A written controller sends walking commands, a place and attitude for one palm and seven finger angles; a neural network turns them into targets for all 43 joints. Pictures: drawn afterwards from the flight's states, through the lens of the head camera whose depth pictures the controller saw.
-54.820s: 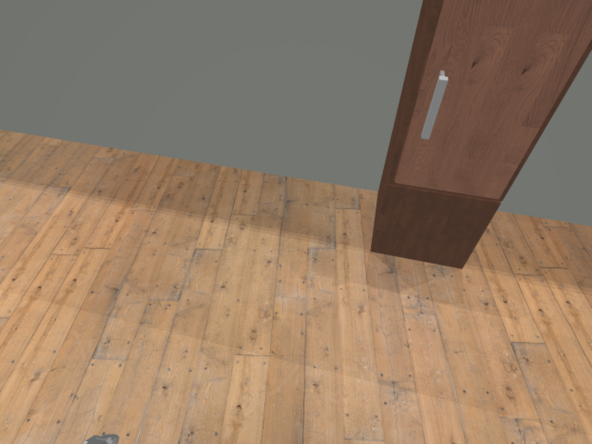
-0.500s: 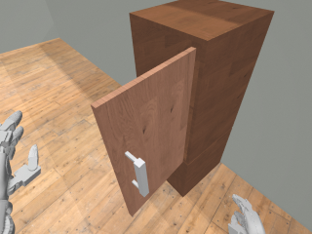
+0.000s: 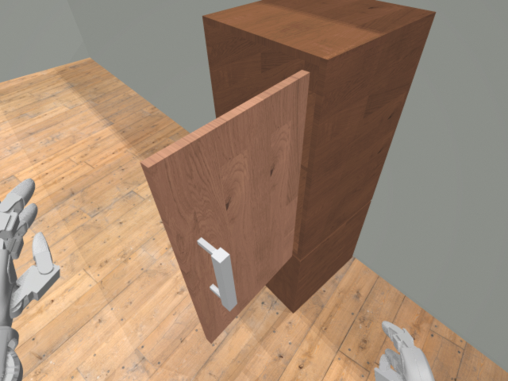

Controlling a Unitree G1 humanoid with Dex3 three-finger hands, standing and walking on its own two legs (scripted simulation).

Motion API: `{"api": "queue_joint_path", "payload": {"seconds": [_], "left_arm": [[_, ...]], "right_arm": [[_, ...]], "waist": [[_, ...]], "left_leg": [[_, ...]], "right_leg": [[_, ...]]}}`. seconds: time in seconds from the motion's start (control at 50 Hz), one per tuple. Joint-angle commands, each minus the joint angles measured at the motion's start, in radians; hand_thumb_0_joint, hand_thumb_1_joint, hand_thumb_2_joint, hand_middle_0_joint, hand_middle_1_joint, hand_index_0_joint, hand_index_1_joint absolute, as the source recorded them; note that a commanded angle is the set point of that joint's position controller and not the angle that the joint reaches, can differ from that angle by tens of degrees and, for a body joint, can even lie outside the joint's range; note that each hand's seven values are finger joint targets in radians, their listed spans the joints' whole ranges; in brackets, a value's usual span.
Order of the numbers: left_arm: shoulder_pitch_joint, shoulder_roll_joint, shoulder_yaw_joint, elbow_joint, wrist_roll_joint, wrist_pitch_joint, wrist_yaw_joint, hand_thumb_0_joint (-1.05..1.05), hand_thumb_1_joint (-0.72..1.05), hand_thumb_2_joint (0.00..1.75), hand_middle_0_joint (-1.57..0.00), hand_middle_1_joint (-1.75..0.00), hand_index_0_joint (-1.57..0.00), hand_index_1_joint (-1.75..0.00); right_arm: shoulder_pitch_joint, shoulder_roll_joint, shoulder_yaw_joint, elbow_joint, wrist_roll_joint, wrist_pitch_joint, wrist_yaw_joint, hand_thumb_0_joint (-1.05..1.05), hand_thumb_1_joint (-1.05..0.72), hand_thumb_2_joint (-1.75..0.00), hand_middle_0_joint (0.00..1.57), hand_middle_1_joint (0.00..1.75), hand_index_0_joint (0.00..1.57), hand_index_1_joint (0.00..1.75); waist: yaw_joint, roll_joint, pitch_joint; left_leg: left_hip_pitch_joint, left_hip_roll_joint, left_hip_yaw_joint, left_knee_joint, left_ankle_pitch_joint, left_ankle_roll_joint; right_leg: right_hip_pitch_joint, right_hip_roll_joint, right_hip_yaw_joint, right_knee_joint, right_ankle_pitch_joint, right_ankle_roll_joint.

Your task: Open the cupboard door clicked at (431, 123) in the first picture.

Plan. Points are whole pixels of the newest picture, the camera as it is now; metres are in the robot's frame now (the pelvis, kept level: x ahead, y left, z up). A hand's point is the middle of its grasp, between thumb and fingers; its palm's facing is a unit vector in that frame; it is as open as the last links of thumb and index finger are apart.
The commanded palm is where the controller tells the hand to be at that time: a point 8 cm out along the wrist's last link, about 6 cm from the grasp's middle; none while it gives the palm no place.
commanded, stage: step back with the hand held close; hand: left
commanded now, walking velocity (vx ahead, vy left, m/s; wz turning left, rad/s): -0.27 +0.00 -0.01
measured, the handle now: (217, 275) +0.31 +0.11 -0.04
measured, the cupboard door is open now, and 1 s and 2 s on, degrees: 97 97 97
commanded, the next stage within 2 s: stop stepping back and stand still in 1.18 s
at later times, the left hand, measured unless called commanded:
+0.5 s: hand (11, 311) +0.14 +0.29 +0.15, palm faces +0.38 -0.78 -0.50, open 7.4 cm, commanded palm +0.08 +0.33 +0.17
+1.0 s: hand out of the picture +0.08 +0.29 +0.17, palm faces +0.42 -0.79 -0.44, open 7.4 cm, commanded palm +0.01 +0.33 +0.17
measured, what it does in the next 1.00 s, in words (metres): walks backwards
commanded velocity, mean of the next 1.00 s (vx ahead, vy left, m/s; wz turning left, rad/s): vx -0.31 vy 0.00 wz -0.01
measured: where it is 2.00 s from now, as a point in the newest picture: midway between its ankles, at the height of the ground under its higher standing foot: outside the picture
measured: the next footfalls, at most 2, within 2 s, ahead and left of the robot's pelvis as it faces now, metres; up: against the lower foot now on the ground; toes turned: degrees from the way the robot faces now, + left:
right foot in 1.06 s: -0.21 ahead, -0.08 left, +0.00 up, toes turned -2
left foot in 1.58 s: -0.18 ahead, +0.13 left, +0.00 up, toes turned +1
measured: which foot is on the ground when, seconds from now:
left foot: down 0.00-1.00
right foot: down 0.00-0.78, up 0.80-1.00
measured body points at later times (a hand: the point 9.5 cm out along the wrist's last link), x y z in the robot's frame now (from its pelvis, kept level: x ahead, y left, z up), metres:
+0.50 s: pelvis -0.06 +0.03 -0.01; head -0.04 +0.04 +0.44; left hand +0.12 +0.33 +0.18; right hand +0.11 -0.21 -0.09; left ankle +0.01 +0.13 -0.74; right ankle -0.03 -0.11 -0.74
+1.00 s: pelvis -0.13 +0.03 +0.00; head -0.10 +0.06 +0.44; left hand +0.05 +0.33 +0.20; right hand +0.04 -0.19 -0.08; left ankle -0.01 +0.12 -0.74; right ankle -0.23 -0.09 -0.71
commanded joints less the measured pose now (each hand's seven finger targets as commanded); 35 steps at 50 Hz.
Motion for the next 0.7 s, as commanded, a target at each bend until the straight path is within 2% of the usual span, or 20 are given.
{"api": "queue_joint_path", "payload": {"seconds": [0.0, 0.04, 0.08, 0.14, 0.18, 0.26, 0.3, 0.32, 0.36, 0.42, 0.46, 0.52, 0.54, 0.56, 0.58, 0.6, 0.62, 0.64, 0.66, 0.68], "left_arm": [[-0.006, 0.205, 0.138, -0.187, 0.001, -0.088, 0.016, 0.0, 0.9, 0.9, -0.2, -0.3, -0.2, -0.3], [0.021, 0.203, 0.133, -0.232, 0.0, -0.091, 0.019, 0.0, 0.9, 0.9, -0.2, -0.3, -0.2, -0.3], [0.059, 0.212, 0.146, -0.247, -0.003, -0.091, 0.023, 0.0, 0.9, 0.9, -0.2, -0.3, -0.2, -0.3], [0.072, 0.244, 0.177, -0.269, -0.004, -0.09, 0.034, 0.0, 0.9, 0.9, -0.2, -0.3, -0.2, -0.3], [0.079, 0.251, 0.181, -0.289, -0.005, -0.09, 0.042, 0.0, 0.9, 0.9, -0.2, -0.3, -0.2, -0.3], [0.086, 0.263, 0.192, -0.324, -0.003, -0.095, 0.055, 0.0, 0.9, 0.9, -0.2, -0.3, -0.2, -0.3], [0.095, 0.261, 0.196, -0.339, -0.002, -0.102, 0.06, 0.0, 0.9, 0.9, -0.2, -0.3, -0.2, -0.3], [0.1, 0.256, 0.193, -0.35, 0.0, -0.106, 0.062, 0.0, 0.9, 0.9, -0.2, -0.3, -0.2, -0.3], [0.1, 0.257, 0.202, -0.354, 0.004, -0.115, 0.065, 0.0, 0.9, 0.9, -0.2, -0.3, -0.2, -0.3], [0.098, 0.242, 0.206, -0.35, 0.014, -0.131, 0.069, 0.0, 0.9, 0.9, -0.2, -0.3, -0.2, -0.3], [0.089, 0.243, 0.219, -0.348, 0.02, -0.142, 0.069, 0.0, 0.9, 0.9, -0.2, -0.3, -0.2, -0.3], [0.086, 0.235, 0.222, -0.332, 0.026, -0.152, 0.067, 0.0, 0.9, 0.9, -0.2, -0.3, -0.2, -0.3], [0.077, 0.23, 0.214, -0.338, 0.025, -0.154, 0.066, 0.0, 0.9, 0.9, -0.2, -0.3, -0.2, -0.3], [0.062, 0.243, 0.218, -0.344, 0.024, -0.155, 0.065, 0.0, 0.9, 0.9, -0.2, -0.3, -0.2, -0.3], [0.049, 0.237, 0.2, -0.362, 0.021, -0.16, 0.065, 0.0, 0.9, 0.9, -0.2, -0.3, -0.2, -0.3], [0.059, 0.249, 0.203, -0.355, 0.018, -0.162, 0.072, 0.0, 0.9, 0.9, -0.2, -0.3, -0.2, -0.3], [0.052, 0.239, 0.183, -0.352, 0.016, -0.157, 0.079, 0.0, 0.9, 0.9, -0.2, -0.3, -0.2, -0.3], [0.026, 0.234, 0.167, -0.357, 0.019, -0.151, 0.087, 0.0, 0.9, 0.9, -0.2, -0.3, -0.2, -0.3], [0.01, 0.231, 0.164, -0.355, 0.021, -0.146, 0.094, 0.0, 0.9, 0.9, -0.2, -0.3, -0.2, -0.3], [-0.008, 0.24, 0.165, -0.363, 0.02, -0.142, 0.096, 0.0, 0.9, 0.9, -0.2, -0.3, -0.2, -0.3]], "right_arm": [[-0.129, -0.105, -0.056, -0.186, 0.001, -0.008, -0.008, 0.0, -0.9, -0.9, 0.2, 0.3, 0.2, 0.3], [-0.122, -0.113, -0.061, -0.201, 0.004, 0.009, -0.009, 0.0, -0.9, -0.9, 0.2, 0.3, 0.2, 0.3], [-0.124, -0.109, -0.063, -0.216, 0.007, 0.022, -0.012, 0.0, -0.9, -0.9, 0.2, 0.3, 0.2, 0.3], [-0.122, -0.109, -0.07, -0.231, 0.011, 0.039, -0.016, 0.0, -0.9, -0.9, 0.2, 0.3, 0.2, 0.3], [-0.12, -0.108, -0.071, -0.238, 0.013, 0.044, -0.019, 0.0, -0.9, -0.9, 0.2, 0.3, 0.2, 0.3], [-0.117, -0.116, -0.074, -0.247, 0.014, 0.042, -0.023, 0.0, -0.9, -0.9, 0.2, 0.3, 0.2, 0.3], [-0.109, -0.116, -0.074, -0.251, 0.017, 0.034, -0.021, 0.0, -0.9, -0.9, 0.2, 0.3, 0.2, 0.3], [-0.108, -0.119, -0.074, -0.254, 0.016, 0.03, -0.019, 0.0, -0.9, -0.9, 0.2, 0.3, 0.2, 0.3], [-0.114, -0.127, -0.075, -0.255, 0.014, 0.022, -0.02, 0.0, -0.9, -0.9, 0.2, 0.3, 0.2, 0.3], [-0.105, -0.128, -0.074, -0.257, 0.016, 0.002, -0.015, 0.0, -0.9, -0.9, 0.2, 0.3, 0.2, 0.3], [-0.106, -0.134, -0.076, -0.257, 0.014, -0.01, -0.015, 0.0, -0.9, -0.9, 0.2, 0.3, 0.2, 0.3], [-0.098, -0.127, -0.079, -0.252, 0.015, -0.027, -0.011, 0.0, -0.9, -0.9, 0.2, 0.3, 0.2, 0.3], [-0.092, -0.126, -0.08, -0.249, 0.014, -0.03, -0.009, 0.0, -0.9, -0.9, 0.2, 0.3, 0.2, 0.3], [-0.092, -0.126, -0.084, -0.248, 0.012, -0.031, -0.008, 0.0, -0.9, -0.9, 0.2, 0.3, 0.2, 0.3], [-0.085, -0.116, -0.083, -0.242, 0.013, -0.036, -0.008, 0.0, -0.9, -0.9, 0.2, 0.3, 0.2, 0.3], [-0.066, -0.113, -0.084, -0.219, 0.011, -0.035, -0.007, 0.0, -0.9, -0.9, 0.2, 0.3, 0.2, 0.3], [-0.056, -0.105, -0.082, -0.196, 0.008, -0.033, -0.005, 0.0, -0.9, -0.9, 0.2, 0.3, 0.2, 0.3], [-0.059, -0.097, -0.077, -0.182, 0.005, -0.031, -0.003, 0.0, -0.9, -0.9, 0.2, 0.3, 0.2, 0.3], [-0.053, -0.098, -0.075, -0.168, 0.001, -0.029, -0.002, 0.0, -0.9, -0.9, 0.2, 0.3, 0.2, 0.3], [-0.061, -0.095, -0.072, -0.168, 0.003, -0.028, -0.007, 0.0, -0.9, -0.9, 0.2, 0.3, 0.2, 0.3]], "waist": [[-0.034, -0.061, -0.044], [-0.038, -0.022, -0.096], [-0.037, -0.029, -0.129], [-0.038, -0.074, -0.148], [-0.038, -0.037, -0.152], [-0.037, -0.012, -0.151], [-0.037, 0.0, -0.144], [-0.037, 0.024, -0.142], [-0.037, 0.065, -0.123], [-0.04, 0.077, -0.088], [-0.04, 0.1, -0.081], [-0.041, 0.067, -0.068], [-0.045, 0.046, -0.06], [-0.046, -0.002, -0.057], [-0.051, -0.071, -0.048], [-0.056, -0.135, -0.058], [-0.059, -0.196, -0.074], [-0.063, -0.222, -0.075], [-0.069, -0.204, -0.094], [-0.072, -0.194, -0.071]], "left_leg": [[0.019, -0.016, -0.003, 0.021, 0.186, 0.041], [0.026, -0.006, -0.001, 0.011, 0.241, 0.039], [0.025, 0.005, -0.007, 0.008, 0.292, 0.039], [0.011, 0.013, -0.005, 0.015, 0.302, 0.037], [-0.009, 0.018, -0.011, 0.008, 0.299, 0.037], [-0.064, 0.03, -0.031, -0.007, 0.26, 0.04], [-0.099, 0.04, -0.044, -0.029, 0.188, 0.044], [-0.128, 0.048, -0.057, -0.046, 0.137, 0.048], [-0.218, 0.061, -0.082, -0.084, 0.017, 0.059], [-0.373, 0.091, -0.125, -0.145, -0.228, 0.079], [-0.468, 0.108, -0.159, -0.175, -0.33, 0.093], [-0.506, 0.103, -0.144, -0.14, -0.391, 0.092], [-0.497, 0.082, -0.123, -0.106, -0.394, 0.081], [-0.466, 0.057, -0.108, -0.058, -0.387, 0.069], [-0.363, 0.015, -0.069, 0.034, -0.33, 0.044], [-0.218, -0.03, -0.026, 0.191, -0.241, 0.019], [-0.125, -0.056, -0.006, 0.315, -0.174, 0.005], [-0.081, -0.062, -0.006, 0.37, -0.14, 0.005], [-0.062, -0.065, -0.009, 0.353, -0.123, 0.007], [-0.051, -0.055, -0.021, 0.267, -0.117, 0.01]], "right_leg": [[-0.167, -0.082, 0.067, -0.064, 0.338, 0.012], [-0.149, -0.073, 0.055, -0.032, 0.346, 0.016], [-0.135, -0.067, 0.049, -0.006, 0.358, 0.018], [-0.139, -0.063, 0.052, 0.015, 0.374, 0.023], [-0.134, -0.062, 0.055, 0.032, 0.364, 0.02], [-0.126, -0.049, 0.055, 0.061, 0.308, 0.023], [-0.127, -0.037, 0.053, 0.077, 0.246, 0.023], [-0.118, -0.031, 0.052, 0.092, 0.211, 0.022], [-0.083, -0.021, 0.052, 0.122, 0.156, 0.022], [-0.03, -0.002, 0.053, 0.186, 0.085, 0.024], [0.02, 0.007, 0.05, 0.23, 0.066, 0.026], [-0.005, 0.008, 0.068, 0.223, 0.002, 0.021], [-0.046, -0.005, 0.086, 0.184, -0.057, 0.012], [-0.102, -0.025, 0.113, 0.125, -0.128, 0.004], [-0.23, -0.066, 0.159, 0.03, -0.218, -0.017], [-0.391, -0.135, 0.225, -0.061, -0.292, -0.051], [-0.486, -0.2, 0.262, -0.105, -0.28, -0.084], [-0.531, -0.229, 0.254, -0.11, -0.229, -0.096], [-0.518, -0.228, 0.226, -0.089, -0.163, -0.094], [-0.517, -0.198, 0.182, -0.059, -0.144, -0.072]]}}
